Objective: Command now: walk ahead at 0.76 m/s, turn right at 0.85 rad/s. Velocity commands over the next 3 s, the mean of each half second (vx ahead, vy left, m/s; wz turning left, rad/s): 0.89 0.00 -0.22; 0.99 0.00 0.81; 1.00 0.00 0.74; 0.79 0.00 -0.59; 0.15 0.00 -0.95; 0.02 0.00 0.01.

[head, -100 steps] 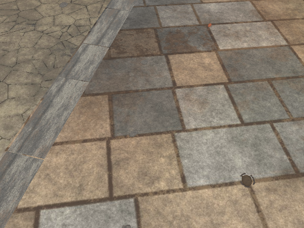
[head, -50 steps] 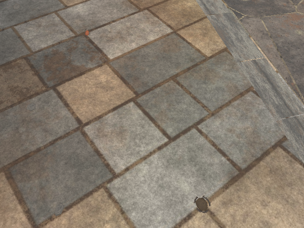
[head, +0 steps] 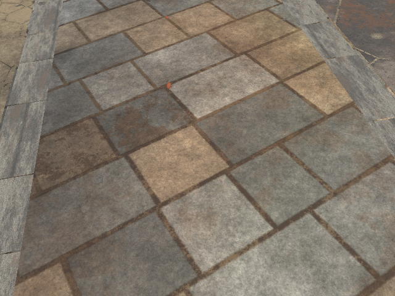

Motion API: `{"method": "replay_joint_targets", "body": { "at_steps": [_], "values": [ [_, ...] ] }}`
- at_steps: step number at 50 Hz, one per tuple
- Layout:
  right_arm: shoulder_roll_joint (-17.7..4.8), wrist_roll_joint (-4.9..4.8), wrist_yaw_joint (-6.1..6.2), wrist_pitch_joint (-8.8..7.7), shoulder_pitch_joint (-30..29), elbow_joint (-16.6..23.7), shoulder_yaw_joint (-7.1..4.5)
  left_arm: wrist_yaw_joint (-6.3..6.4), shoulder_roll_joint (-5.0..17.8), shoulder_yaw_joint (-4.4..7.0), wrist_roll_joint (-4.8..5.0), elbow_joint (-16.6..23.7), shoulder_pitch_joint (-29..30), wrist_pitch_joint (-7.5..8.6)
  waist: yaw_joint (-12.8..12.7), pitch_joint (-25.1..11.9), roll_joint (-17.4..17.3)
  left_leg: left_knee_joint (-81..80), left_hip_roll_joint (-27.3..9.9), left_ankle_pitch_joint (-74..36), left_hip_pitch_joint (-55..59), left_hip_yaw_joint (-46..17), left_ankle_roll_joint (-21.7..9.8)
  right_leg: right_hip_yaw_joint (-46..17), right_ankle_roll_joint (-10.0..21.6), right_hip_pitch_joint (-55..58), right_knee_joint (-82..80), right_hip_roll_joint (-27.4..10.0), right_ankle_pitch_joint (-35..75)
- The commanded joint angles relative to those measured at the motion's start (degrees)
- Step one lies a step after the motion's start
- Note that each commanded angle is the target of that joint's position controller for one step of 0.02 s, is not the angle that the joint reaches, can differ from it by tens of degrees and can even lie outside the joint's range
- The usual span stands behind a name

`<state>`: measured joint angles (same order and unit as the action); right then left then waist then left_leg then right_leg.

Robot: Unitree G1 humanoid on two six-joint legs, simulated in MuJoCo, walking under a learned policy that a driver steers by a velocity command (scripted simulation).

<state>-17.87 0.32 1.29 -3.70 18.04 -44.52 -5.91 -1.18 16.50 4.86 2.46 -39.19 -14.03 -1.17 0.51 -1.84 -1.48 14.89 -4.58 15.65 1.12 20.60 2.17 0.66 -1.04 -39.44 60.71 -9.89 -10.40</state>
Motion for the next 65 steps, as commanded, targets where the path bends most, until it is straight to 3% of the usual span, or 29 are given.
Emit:
{"method": "replay_joint_targets", "body": {
  "at_steps": [1, 7, 9, 10, 11, 12, 13, 14, 18, 28, 30, 32, 33, 34, 35, 36, 37, 39, 41, 43, 47, 49, 51, 52, 53, 54, 56, 60, 65],
  "values": [
    [-8.36, -0.19, -0.49, -1.00, -5.22, 3.82, -1.99, -0.66, 2.29, -0.42, 0.35, 5.90, 5.78, 0.88, -0.79, 9.37, -2.36, -12.54, -18.04, 12.66, 1.48, -9.22, -9.79, -0.12, 1.99, -10.32, -2.69, -2.80, 0.85],
    [-11.55, -1.84, -2.92, 0.51, -7.11, 2.71, -2.93, -0.88, 5.44, 0.05, 0.85, 5.39, 1.74, 0.16, -4.42, 7.64, -2.45, -0.66, -14.78, -15.84, 1.81, 1.51, -8.06, 10.25, 7.58, 8.27, -9.06, 2.80, -9.14],
    [-10.64, -2.33, -3.23, 0.70, -9.15, 2.56, -1.86, -0.01, 12.35, 4.37, 1.12, -1.75, -20.55, 0.48, -16.95, -2.87, 1.52, 31.03, -11.17, -43.61, -10.87, 2.26, -6.40, 13.25, 12.21, 41.88, -16.48, 13.59, -5.86],
    [-1.10, 0.28, -2.59, -0.08, -8.11, 3.21, 1.34, 0.49, 17.75, 5.34, 0.99, -5.27, -24.70, 0.46, -14.15, 2.47, 18.91, 57.41, -5.20, 7.95, -31.24, -1.75, -1.92, -5.64, 12.86, 48.76, -23.24, 5.67, -8.68],
    [2.24, -0.72, -2.23, -2.51, -4.74, 8.21, 2.77, 0.19, 19.94, 3.74, 0.07, -0.93, -17.96, 2.60, -4.91, -9.91, 30.34, 75.66, 4.56, 21.57, -45.63, -18.22, -1.02, -41.36, 20.18, 54.90, -41.28, -4.83, -29.69],
    [-5.92, -4.61, -1.70, -3.90, -12.28, 8.62, 1.37, -1.01, 13.63, 2.53, -0.71, 0.89, -16.63, 4.55, -9.68, -9.84, 14.02, 76.48, 2.86, 13.11, -49.47, -24.92, -2.67, -44.32, 17.72, 53.68, -50.60, -10.01, -34.10],
    [-5.40, -6.41, -1.44, -4.43, -14.22, 8.54, 1.61, -1.39, 11.86, 2.19, -1.37, -0.58, -17.52, 5.64, -9.44, -3.35, 9.20, 74.95, 1.85, 7.93, -53.60, -24.37, -4.65, -41.22, 17.23, 49.53, -50.59, -12.51, -33.78],
    [-3.12, -5.37, -0.98, -4.40, -13.73, 7.06, 2.35, -1.52, 9.93, 1.57, -1.83, -1.66, -15.40, 6.38, -7.45, -0.22, 5.07, 72.66, -1.40, 3.68, -52.29, -26.45, -5.96, -36.07, 15.46, 42.51, -48.19, -12.08, -31.02],
    [-2.51, -4.77, -3.07, -0.24, -4.74, 1.96, 1.39, -0.22, 2.10, -0.96, -3.80, -1.07, -6.62, 8.38, -0.60, 3.32, 4.85, 64.42, -4.46, -11.70, -45.31, -30.67, -6.33, -11.16, 6.64, 30.82, -47.56, -6.03, -9.02],
    [-0.78, -4.13, -5.63, -1.56, -13.73, 5.18, 1.15, 5.41, 6.98, -0.24, -4.21, -3.73, -10.54, 7.50, 0.10, 7.31, 5.89, 29.09, 8.57, -26.36, -34.98, -9.45, -8.50, 16.32, -5.81, 40.39, -48.56, 2.13, 59.21],
    [-3.05, -4.61, -5.63, -0.48, -7.54, 4.72, 0.02, 6.97, 10.11, 0.80, -3.83, -3.54, -9.39, 6.15, 4.30, 3.17, 10.64, 28.69, 11.05, -22.75, -25.78, -5.59, -9.00, 16.90, -5.16, 43.68, -37.31, -0.03, 79.70],
    [-9.58, -4.14, -4.42, 2.60, 15.76, -0.97, -3.11, 7.10, 11.92, 1.72, -3.09, -0.42, 1.56, 6.20, 16.94, -3.01, 12.08, 30.25, 9.60, -16.77, -2.24, -11.21, -12.93, 13.77, -3.17, 34.14, -13.65, -1.70, 86.86],
    [-8.62, -3.04, -3.28, 3.93, 33.42, -6.63, -2.94, 5.13, 9.76, 1.22, -1.27, 2.20, 13.60, 7.43, 25.81, -3.98, 1.16, 19.57, 2.01, -27.08, 10.44, -20.66, -18.66, 13.31, -2.29, 23.06, 19.32, 5.23, 46.41],
    [-2.95, 0.34, -3.86, 3.18, 32.27, -10.41, -0.27, 1.93, -5.61, -2.75, -1.58, 6.16, 21.02, 9.87, 19.96, 5.63, -19.75, 19.82, 6.32, -26.35, 10.60, -24.73, -18.33, 6.94, -0.55, 1.07, 46.42, 18.51, -23.43],
    [-0.61, 1.51, -4.76, 0.33, 18.04, -5.44, 2.00, 0.92, -11.27, -4.86, -0.75, 8.89, 8.04, 11.08, 4.15, 2.71, -18.17, 23.46, 4.60, -18.32, 6.71, -41.45, -22.60, -5.18, 2.11, -11.06, 54.81, 16.38, -28.12],
    [0.97, 0.57, -4.77, -0.38, 14.43, -1.26, 1.97, -0.39, -8.45, -5.48, -1.14, 11.00, 2.78, 12.52, 1.54, -5.57, -10.79, 11.56, -2.58, 5.02, 8.85, -60.30, -29.75, -11.04, 4.14, -14.55, 50.53, 16.65, -25.07],
    [-0.39, -0.47, -4.31, -1.01, 8.92, 1.53, 1.44, -1.22, -3.48, -4.56, -0.97, 11.53, 3.07, 13.22, -1.75, -1.45, 3.61, -0.14, -5.98, 22.50, 0.46, -67.96, -28.38, -11.15, 6.18, -14.18, 38.64, 13.71, -17.36],
    [-4.04, -0.47, -3.55, -2.19, -2.27, 6.13, 0.94, -0.09, 0.28, -3.79, -1.98, 10.23, 2.72, 11.19, -7.30, 5.78, 11.12, -4.14, -4.64, 25.30, -20.67, -68.53, -26.26, -11.50, 3.23, -5.65, 24.64, 9.04, -9.10],
    [-2.74, -0.33, -2.15, -2.92, -3.56, 7.48, 1.30, 2.15, 4.09, -2.82, -2.73, 10.46, 5.15, 9.33, -6.36, 8.03, 11.76, -3.19, -0.34, 16.26, -31.22, -60.53, -24.60, -11.10, -0.74, 0.28, 12.14, 6.24, -6.97],
    [-2.72, -2.10, -0.40, -2.55, -0.94, 6.37, 1.01, 3.11, 2.39, -3.57, -4.19, 12.96, 12.34, 9.03, -2.30, 7.45, 6.87, -1.75, 4.75, 6.03, -36.79, -49.23, -22.64, -7.81, -2.74, 9.89, -5.67, 6.07, 0.61],
    [-3.43, -3.84, 0.52, -0.48, 3.94, 4.04, 0.53, 2.70, -0.29, -3.07, -0.65, 14.92, 17.69, 8.58, 3.53, 1.83, -2.39, 5.46, 8.40, 8.11, -31.84, -45.40, -17.32, -4.49, -5.98, 23.93, -26.86, 12.72, 9.82],
    [-1.82, -3.75, 0.50, 0.27, 4.60, 3.89, 0.60, 2.53, 2.20, -1.23, 0.88, 13.76, 14.68, 8.95, 1.81, -0.18, -4.74, 12.10, 7.88, 6.75, -23.74, -46.57, -14.64, -6.06, -4.97, 27.07, -32.50, 12.71, 7.00],
    [0.96, -2.21, -0.45, -0.02, 0.19, 6.56, 1.42, 2.33, 6.25, 1.53, 0.72, 9.98, -3.84, 9.91, -8.95, -10.25, -4.59, 35.67, 9.70, -4.49, -27.75, -41.84, -9.91, -9.62, -0.32, 48.12, -29.04, 6.60, 1.33],
    [8.20, -0.27, -0.92, -0.50, 1.15, 9.23, 3.66, 2.20, 11.50, 2.31, -0.61, 7.77, -15.99, 9.47, -10.54, -18.96, 10.29, 57.81, 11.94, 19.02, -38.25, -36.21, -8.10, -28.00, 3.49, 63.95, -30.74, -5.18, -10.10],
    [6.25, -4.94, -1.10, -1.35, 8.82, 12.48, 4.18, 0.84, 14.79, 2.65, -2.94, 7.47, -12.85, 9.82, -3.90, -20.58, 32.07, 70.68, 9.41, 16.46, -55.46, -32.50, -7.30, -64.13, 13.75, 67.27, -44.62, -17.75, -35.21],
    [1.55, -5.56, -0.33, -0.36, 4.36, 10.19, 3.30, 0.98, 7.48, 1.70, -2.88, 8.92, -7.88, 9.28, -5.80, -9.78, 18.74, 76.35, 4.69, 8.67, -61.09, -30.64, -6.39, -59.20, 13.29, 61.14, -46.49, -14.41, -46.44],
    [0.09, -2.05, -1.05, 0.56, -5.50, 12.21, 2.85, 1.41, 4.29, 0.71, -2.73, 6.68, -6.54, 8.18, -6.60, -0.18, 3.20, 74.31, 1.28, 1.90, -57.98, -27.21, -6.26, -35.89, 10.06, 48.16, -44.66, -8.53, -22.07],
    [1.31, -3.23, -2.96, 2.25, -9.16, 15.29, 2.75, 0.89, 0.07, -0.68, -2.44, 0.78, -4.01, 8.18, -2.48, 4.59, 6.19, 66.00, -3.33, 0.49, -53.17, -27.26, -5.93, -15.52, 7.27, 36.98, -46.31, -3.80, -2.65],
    [-0.15, -2.11, -4.07, 2.18, -15.02, 17.77, 3.48, 1.83, 5.59, 0.15, -2.97, -2.38, -4.04, 8.41, -2.14, 8.56, 4.02, 52.11, -3.39, -11.35, -53.00, -24.50, -4.48, -2.36, 7.09, 34.05, -51.56, -3.78, 7.35]
  ]
}}
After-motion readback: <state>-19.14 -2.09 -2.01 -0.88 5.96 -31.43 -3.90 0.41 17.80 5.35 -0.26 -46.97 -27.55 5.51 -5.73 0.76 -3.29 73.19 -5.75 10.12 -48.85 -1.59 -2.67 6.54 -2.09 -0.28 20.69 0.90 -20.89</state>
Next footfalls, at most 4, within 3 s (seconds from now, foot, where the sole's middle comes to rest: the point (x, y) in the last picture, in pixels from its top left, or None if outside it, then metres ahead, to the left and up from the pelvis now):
0.20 right None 0.22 -0.20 -0.78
0.66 left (268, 263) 0.65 -0.18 -0.78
1.02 right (301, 184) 0.99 -0.36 -0.78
1.48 left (187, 156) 1.17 0.11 -0.78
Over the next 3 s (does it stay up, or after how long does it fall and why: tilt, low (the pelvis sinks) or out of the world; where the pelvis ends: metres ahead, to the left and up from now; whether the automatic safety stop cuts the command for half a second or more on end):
stays up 1.58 0.30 0.00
